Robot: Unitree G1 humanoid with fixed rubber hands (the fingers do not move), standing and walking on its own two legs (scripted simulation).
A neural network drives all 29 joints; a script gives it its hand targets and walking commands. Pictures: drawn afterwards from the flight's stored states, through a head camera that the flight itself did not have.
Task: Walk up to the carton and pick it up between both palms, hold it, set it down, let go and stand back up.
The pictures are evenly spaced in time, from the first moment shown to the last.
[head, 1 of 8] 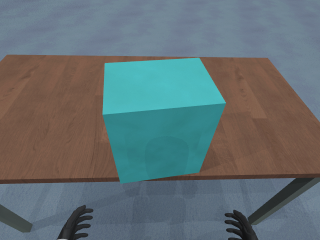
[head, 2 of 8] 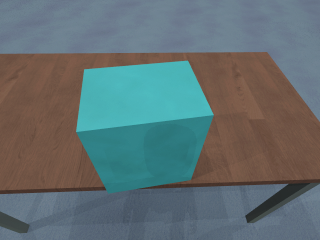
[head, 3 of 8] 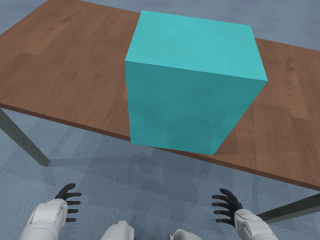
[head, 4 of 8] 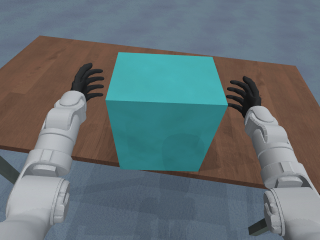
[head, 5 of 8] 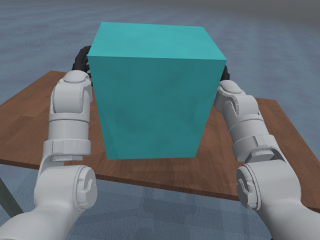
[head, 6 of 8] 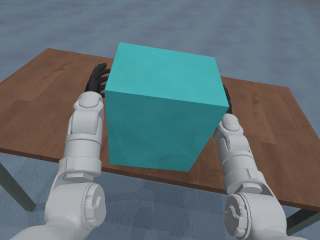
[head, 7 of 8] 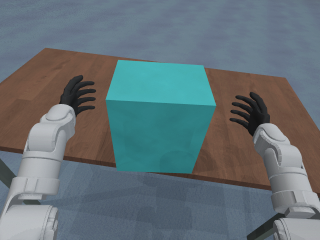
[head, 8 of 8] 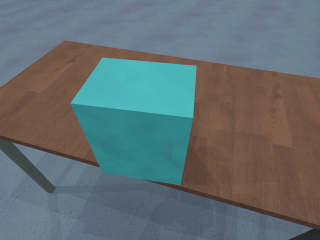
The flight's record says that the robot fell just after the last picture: no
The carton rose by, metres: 0.20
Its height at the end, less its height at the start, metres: +0.00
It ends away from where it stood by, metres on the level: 0.02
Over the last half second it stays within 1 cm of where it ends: yes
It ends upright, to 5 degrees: yes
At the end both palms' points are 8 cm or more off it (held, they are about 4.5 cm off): yes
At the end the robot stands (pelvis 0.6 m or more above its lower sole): yes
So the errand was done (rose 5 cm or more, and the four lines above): yes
